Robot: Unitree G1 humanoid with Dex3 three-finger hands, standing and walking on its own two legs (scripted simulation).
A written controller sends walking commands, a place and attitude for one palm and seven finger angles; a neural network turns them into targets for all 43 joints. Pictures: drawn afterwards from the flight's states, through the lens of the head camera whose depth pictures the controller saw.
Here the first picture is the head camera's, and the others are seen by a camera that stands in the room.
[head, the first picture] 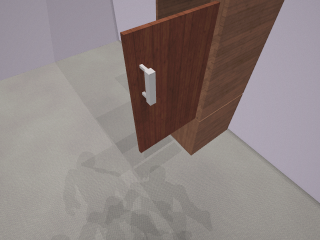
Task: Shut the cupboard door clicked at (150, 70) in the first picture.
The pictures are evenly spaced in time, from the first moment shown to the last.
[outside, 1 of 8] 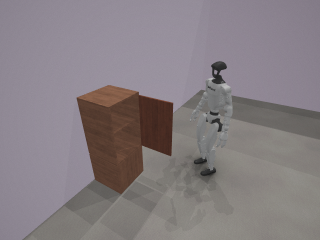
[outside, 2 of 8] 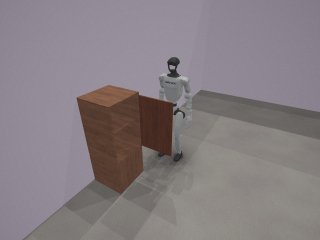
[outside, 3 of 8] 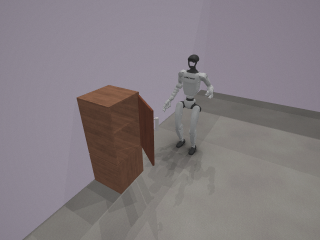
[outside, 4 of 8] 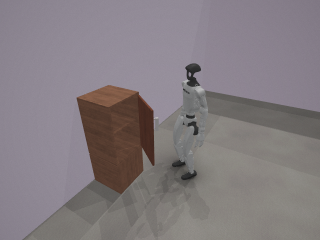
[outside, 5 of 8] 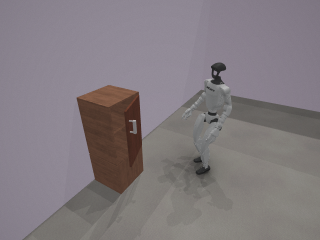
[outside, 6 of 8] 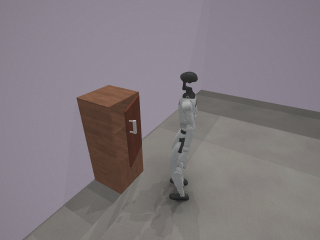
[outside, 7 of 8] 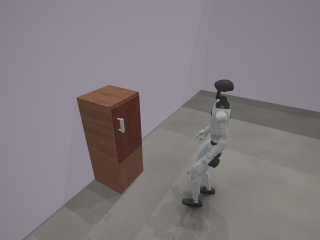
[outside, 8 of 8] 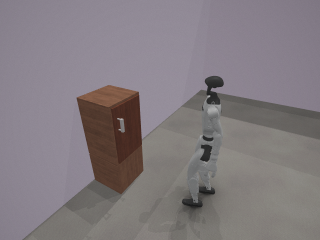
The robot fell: no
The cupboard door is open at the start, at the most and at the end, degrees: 91 91 0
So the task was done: yes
